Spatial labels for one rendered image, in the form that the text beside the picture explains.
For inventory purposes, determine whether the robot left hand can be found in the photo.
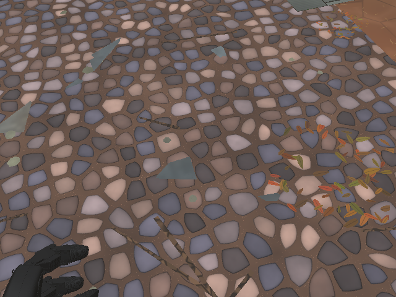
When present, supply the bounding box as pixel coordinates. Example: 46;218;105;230
2;244;99;297

